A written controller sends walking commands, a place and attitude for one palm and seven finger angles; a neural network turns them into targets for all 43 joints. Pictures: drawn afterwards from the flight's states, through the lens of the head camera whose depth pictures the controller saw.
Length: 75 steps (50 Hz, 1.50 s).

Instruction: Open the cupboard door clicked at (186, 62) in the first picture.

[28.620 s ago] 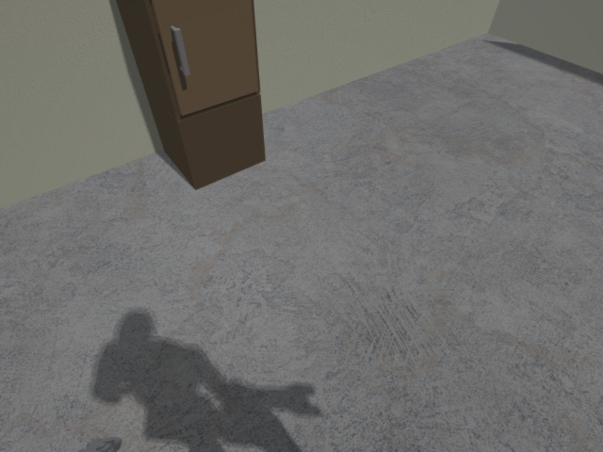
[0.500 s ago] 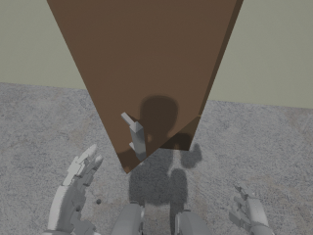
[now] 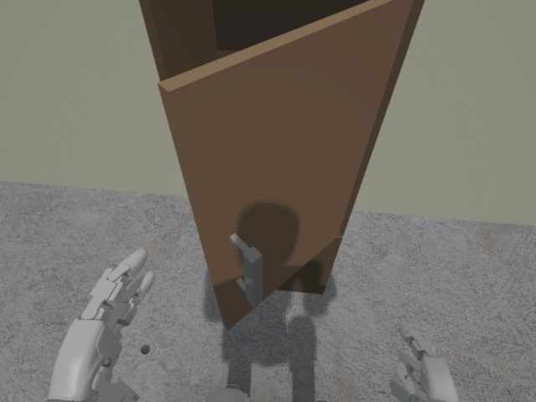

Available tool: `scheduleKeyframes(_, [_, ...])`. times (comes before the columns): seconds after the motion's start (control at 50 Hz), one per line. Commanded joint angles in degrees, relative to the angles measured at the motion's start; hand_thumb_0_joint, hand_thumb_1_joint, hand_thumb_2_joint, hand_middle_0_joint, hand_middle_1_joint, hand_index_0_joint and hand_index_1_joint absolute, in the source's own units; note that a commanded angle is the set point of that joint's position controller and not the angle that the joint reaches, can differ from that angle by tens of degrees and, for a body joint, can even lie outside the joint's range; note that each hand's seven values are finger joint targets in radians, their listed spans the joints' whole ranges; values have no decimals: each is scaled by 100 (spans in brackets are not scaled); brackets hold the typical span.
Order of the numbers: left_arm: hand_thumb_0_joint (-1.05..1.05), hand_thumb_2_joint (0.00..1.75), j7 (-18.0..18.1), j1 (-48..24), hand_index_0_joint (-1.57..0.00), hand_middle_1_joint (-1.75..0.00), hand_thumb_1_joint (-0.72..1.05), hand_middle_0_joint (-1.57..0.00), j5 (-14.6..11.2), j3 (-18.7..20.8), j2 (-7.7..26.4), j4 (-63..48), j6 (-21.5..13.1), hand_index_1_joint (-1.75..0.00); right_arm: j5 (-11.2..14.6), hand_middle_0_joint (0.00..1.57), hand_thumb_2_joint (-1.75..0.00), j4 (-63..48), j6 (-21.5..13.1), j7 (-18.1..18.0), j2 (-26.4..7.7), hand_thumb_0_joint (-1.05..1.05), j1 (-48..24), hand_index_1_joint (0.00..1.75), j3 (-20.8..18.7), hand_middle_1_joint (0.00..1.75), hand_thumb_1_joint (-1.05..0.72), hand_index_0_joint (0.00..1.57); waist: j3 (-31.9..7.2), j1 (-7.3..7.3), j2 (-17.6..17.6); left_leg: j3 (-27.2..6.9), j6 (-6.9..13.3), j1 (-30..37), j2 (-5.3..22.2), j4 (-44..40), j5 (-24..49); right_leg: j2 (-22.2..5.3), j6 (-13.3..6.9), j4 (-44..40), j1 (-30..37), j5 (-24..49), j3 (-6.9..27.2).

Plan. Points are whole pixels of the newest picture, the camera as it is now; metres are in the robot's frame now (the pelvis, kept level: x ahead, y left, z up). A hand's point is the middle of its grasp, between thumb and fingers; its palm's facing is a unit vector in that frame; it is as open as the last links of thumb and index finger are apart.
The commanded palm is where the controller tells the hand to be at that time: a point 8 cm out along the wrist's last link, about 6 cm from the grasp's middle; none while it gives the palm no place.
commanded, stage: draw the hand back to the body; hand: left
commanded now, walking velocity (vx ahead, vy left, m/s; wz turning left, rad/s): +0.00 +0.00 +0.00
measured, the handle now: (246, 272) +0.33 +0.06 -0.01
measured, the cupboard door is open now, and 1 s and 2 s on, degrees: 48 48 48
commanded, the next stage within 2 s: step back with the hand held close in 1.12 s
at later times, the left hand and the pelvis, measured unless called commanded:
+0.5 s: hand (45, 287) +0.21 +0.23 +0.18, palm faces +0.32 -0.87 -0.39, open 12.0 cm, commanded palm +0.16 +0.28 +0.20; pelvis +0.03 +0.01 +0.07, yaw +0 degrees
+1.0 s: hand (0, 249) +0.21 +0.25 +0.23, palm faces +0.43 -0.81 -0.40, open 7.5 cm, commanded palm +0.16 +0.29 +0.25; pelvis +0.03 -0.01 +0.08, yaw +0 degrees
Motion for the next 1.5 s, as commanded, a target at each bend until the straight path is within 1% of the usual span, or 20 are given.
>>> scheduleKeyframes(0.0, [0, 36, -114, 57, -16, -30, -36, -16, -225, 542, 608, -1393, -351, -30, 29, 20, -90, -937, -390, -50, -665, 0, -472, 30, -264, 30, -90, 20, -507, -28, 44, -236, -60, 1303, 49, -1311, 1264, -6, 147, -1236, 456, 1233, 187])
scheduleKeyframes(0.02, [0, 37, -161, 99, -16, -30, -32, -16, -257, 600, 642, -1378, -302, -30, 39, 20, -90, -927, -412, -52, -672, 0, -470, 30, -256, 30, -90, 20, -439, -13, 135, -239, -67, 1364, 51, -1383, 1261, -9, 144, -1298, 492, 1225, 175])
scheduleKeyframes(0.04, [0, 39, 642, 458, -16, -30, -29, -16, 525, 794, 1396, -1680, 316, -30, 10, 20, -90, -1069, -233, -241, -648, 0, -453, 30, -254, 30, -90, 20, -739, 446, 337, -199, -84, 1656, 155, -1860, 1379, -212, 33, -1653, 898, 1298, 569])
scheduleKeyframes(0.08, [0, 42, 1246, 693, -16, -30, -22, -16, 762, 406, 796, -1890, 959, -30, -13, 20, -90, -1073, -129, -323, -539, 0, -386, 30, -149, 30, -90, 20, -327, 253, 388, -201, -83, 1817, 165, -2035, 1613, -238, 62, -1793, 1103, 1483, 410])
scheduleKeyframes(0.16, [0, 48, 1694, 311, -16, -30, -8, -16, 949, 585, 1032, -1940, 1442, -30, -61, 20, -90, -930, -63, -390, -619, 0, -437, 30, -84, 30, -90, 20, -86, 166, -131, -216, -39, 2216, 183, -2307, 1898, -244, 101, -2231, 1541, 1768, 355])
scheduleKeyframes(0.26, [0, 55, 1881, -156, -17, -30, 9, -17, 1034, 787, 1197, -1945, 1579, -30, -91, 20, -90, -690, -270, -410, -678, 0, -516, 30, -5, 30, -90, 20, 137, 194, -118, -275, -52, 2839, 212, -2797, 2076, -286, 104, -2647, 1974, 1860, 335])
scheduleKeyframes(0.5, [0, 74, 1789, -482, -19, -30, 51, -19, 930, 1610, 1424, -2028, 1484, -30, -130, 20, -90, -129, -615, -188, -663, 0, -868, 30, 2, 30, -90, 20, 555, 326, 107, -182, -166, 3774, 262, -3612, 3214, -309, 125, -3404, 3016, 2666, 331])
scheduleKeyframes(0.72, [0, 90, 1785, -1342, -20, -30, 90, -20, 817, 2496, 1892, -2095, 1211, -30, -162, 20, -90, 190, -725, -150, -697, 0, -1137, 30, -88, 30, -90, 20, 625, 398, 10, -20, -96, 4155, 196, -4062, 2871, -297, 137, -3897, 3527, 2809, 405])
scheduleKeyframes(0.78, [0, 90, 1687, -918, -20, -30, 90, -20, 795, 2118, 1384, -1513, 1249, -30, -163, 20, -90, 277, -680, -99, -699, 0, -1139, 30, -117, 30, -90, 20, 926, 369, -98, 24, -78, 4174, 204, -4118, 2955, -305, 160, -3979, 3507, 2885, 387])
scheduleKeyframes(0.84, [0, 90, 1669, -1104, -20, -30, 90, -20, 808, 2189, 1541, -1681, 1208, -30, -175, 20, -90, 260, -635, -101, -742, 0, -1191, 30, -176, 30, -90, 20, 762, 378, -218, 94, -26, 4276, 176, -4129, 2821, -303, 191, -4070, 3558, 2896, 452])
scheduleKeyframes(0.96, [0, 90, 1725, -1296, -20, -30, 90, -20, 854, 2421, 1880, -2058, 1112, -30, -189, 20, -90, 318, -719, -146, -697, 0, -1264, 30, -152, 30, -90, 20, 625, 429, 178, 108, -28, 4357, 124, -4141, 2898, -334, 153, -4148, 3744, 3024, 506])
scheduleKeyframes(1.18, [0, 90, 1679, -1218, -20, -30, 90, -20, 832, 2240, 1600, -1743, 1059, -30, -188, 20, -90, 404, -767, -138, -681, 0, -1290, 30, -198, 30, -90, 20, 932, 384, -13, 160, -6, 4447, 135, -4225, 2725, -319, 202, -4303, 3601, 2889, 561])
scheduleKeyframes(1.22, [0, 90, 1707, -1768, -20, -30, 90, -20, 853, 2311, 1776, -1926, 1019, -30, -195, 20, -90, 447, -777, -148, -690, 0, -1310, 30, -188, 30, -90, 20, 766, 361, -13, 168, 7, 4514, 108, -4211, 2738, -327, 205, -4319, 3635, 2938, 577])
scheduleKeyframes(1.24, [0, 90, 1763, -2205, -20, -30, 90, -20, 940, 3067, 2450, -1944, 813, -30, -155, 20, -90, 313, -648, -156, -828, 0, -1107, 30, -247, 30, -90, 20, 1222, 169, -321, -32, 89, 4232, 218, -3954, 2447, -585, 256, -4654, 3078, 3202, 1183])
scheduleKeyframes(1.26, [0, 90, 1746, -2195, -20, -30, 90, -20, 988, 3025, 2418, -1697, 729, -30, -171, 20, -90, 396, -569, -156, -770, 0, -1118, 30, -251, 30, -90, 20, 1236, 158, -369, -115, 66, 4119, 189, -3851, 2346, -755, 188, -4684, 3126, 3438, 1241])
scheduleKeyframes(1.28, [0, 90, 1691, -1455, -20, -30, 90, -20, 984, 2715, 1957, -1247, 745, -30, -215, 20, -90, 439, -496, -146, -778, 0, -1146, 30, -269, 30, -90, 20, 1059, 113, -458, -71, 55, 4219, 196, -3823, 2512, -774, 195, -4593, 3162, 3655, 1156])
scheduleKeyframes(1.32, [0, 90, 1639, -974, -20, -30, 90, -20, 993, 2409, 1652, -1287, 748, -30, -208, 20, -90, 347, -348, -93, -825, 0, -1160, 30, -304, 30, -90, 20, 740, 100, -181, 3, 51, 4296, 245, -3890, 2931, -719, 303, -4385, 3311, 3893, 987])
scheduleKeyframes(1.38, [0, 90, 1691, -704, -20, -30, 90, -20, 981, 2505, 1783, -1645, 745, -30, -195, 20, -90, 238, -204, -104, -820, 0, -1217, 30, -324, 30, -90, 20, 329, 123, -70, -8, 36, 4326, 359, -4009, 3650, -634, 324, -4108, 3571, 4156, 802])
scheduleKeyframes(1.44, [0, 90, 1759, -642, -20, -30, 90, -20, 969, 2720, 2026, -1893, 763, -30, -179, 20, -90, 145, -77, -138, -806, 0, -1225, 30, -356, 30, -90, 20, 216, 106, -335, -14, 5, 4203, 388, -4002, 3799, -588, 320, -4008, 3607, 4320, 809])
scheduleKeyframes(1.48, [0, 90, 1809, -598, -20, -30, 90, -20, 960, 2832, 2138, -1976, 749, -30, -167, 20, -90, 112, -33, -172, -778, 0, -1244, 30, -373, 30, -90, 20, 167, 108, -215, -21, -6, 4072, 399, -4003, 3750, -608, 300, -3928, 3661, 4296, 831])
